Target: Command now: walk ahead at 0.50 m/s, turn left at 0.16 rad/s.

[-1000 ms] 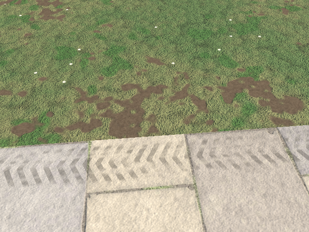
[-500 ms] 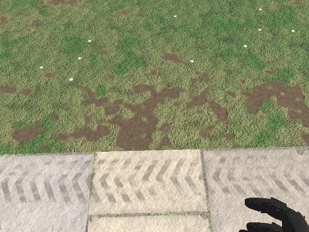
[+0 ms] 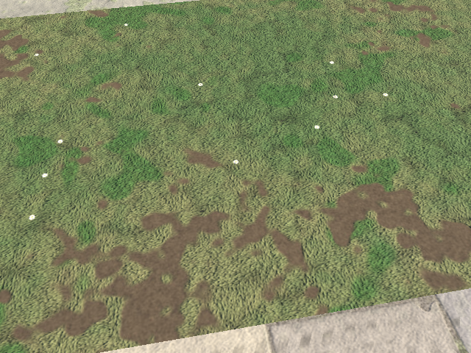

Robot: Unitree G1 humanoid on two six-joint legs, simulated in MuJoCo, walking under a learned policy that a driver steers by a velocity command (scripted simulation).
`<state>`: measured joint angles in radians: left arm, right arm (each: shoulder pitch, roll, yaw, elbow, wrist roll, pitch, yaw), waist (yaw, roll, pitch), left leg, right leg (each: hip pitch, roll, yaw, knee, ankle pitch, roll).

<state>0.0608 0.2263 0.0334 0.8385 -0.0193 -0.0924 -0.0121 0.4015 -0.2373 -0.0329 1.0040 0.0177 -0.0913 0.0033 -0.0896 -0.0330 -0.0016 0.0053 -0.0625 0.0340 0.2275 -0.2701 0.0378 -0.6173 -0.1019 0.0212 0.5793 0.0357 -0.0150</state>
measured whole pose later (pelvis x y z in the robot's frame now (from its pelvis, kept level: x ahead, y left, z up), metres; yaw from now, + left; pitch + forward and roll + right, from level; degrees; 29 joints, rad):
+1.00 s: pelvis +0.51 +0.11 +0.01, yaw +30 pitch +2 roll +0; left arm 0.04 0.27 0.06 0.76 0.00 -0.10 -0.01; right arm 0.33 -0.24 -0.07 0.79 0.02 -0.07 0.00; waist -0.06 -0.05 0.01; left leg -0.10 -0.11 -0.09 0.30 -0.23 0.10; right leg -0.67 -0.09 0.06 0.64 0.08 0.03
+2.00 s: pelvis +0.96 +0.39 +0.01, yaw +21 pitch +1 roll +2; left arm 0.20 0.30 0.08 0.78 -0.02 -0.03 0.00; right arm 0.31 -0.25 -0.07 0.86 -0.02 -0.10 0.00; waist -0.04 -0.05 0.01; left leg -0.08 -0.02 0.17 0.27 -0.20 0.04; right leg -0.71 -0.11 0.08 0.99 -0.09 0.00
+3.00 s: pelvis +1.50 +0.47 +0.01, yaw -9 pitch +2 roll +1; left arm 0.19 0.29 0.06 0.66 -0.01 -0.05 0.00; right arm 0.35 -0.26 -0.06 0.85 0.00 -0.10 0.02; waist -0.06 -0.05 0.01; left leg -0.15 -0.04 0.04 0.31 -0.19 0.04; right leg -0.62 -0.08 0.06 0.94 -0.23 -0.01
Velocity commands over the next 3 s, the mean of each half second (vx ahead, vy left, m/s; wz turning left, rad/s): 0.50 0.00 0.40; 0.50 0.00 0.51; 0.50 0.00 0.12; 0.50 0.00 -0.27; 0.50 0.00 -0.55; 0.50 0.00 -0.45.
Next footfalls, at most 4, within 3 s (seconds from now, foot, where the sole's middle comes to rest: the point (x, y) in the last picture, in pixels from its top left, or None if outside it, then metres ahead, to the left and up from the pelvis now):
0.08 right None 0.22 -0.14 -0.78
0.64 left None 0.46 0.16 -0.78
1.16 right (182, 252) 0.82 0.13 -0.78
1.70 left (74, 234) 0.93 0.49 -0.78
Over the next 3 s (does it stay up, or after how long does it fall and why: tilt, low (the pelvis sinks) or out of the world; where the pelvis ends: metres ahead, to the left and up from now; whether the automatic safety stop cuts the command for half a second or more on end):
stays up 1.50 0.47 0.01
